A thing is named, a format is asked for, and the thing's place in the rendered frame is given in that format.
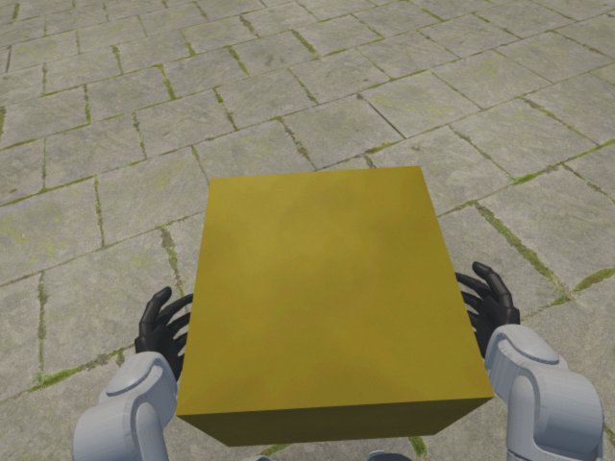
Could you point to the robot right forearm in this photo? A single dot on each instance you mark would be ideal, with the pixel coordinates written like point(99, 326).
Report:
point(553, 413)

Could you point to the carton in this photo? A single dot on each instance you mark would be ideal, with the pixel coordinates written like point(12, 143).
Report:
point(326, 308)

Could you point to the robot right hand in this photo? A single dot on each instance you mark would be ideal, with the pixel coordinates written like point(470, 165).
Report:
point(495, 305)

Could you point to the robot left forearm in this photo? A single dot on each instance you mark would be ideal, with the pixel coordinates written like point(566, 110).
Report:
point(130, 415)

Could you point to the robot left hand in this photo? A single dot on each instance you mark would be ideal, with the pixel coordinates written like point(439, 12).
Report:
point(156, 335)

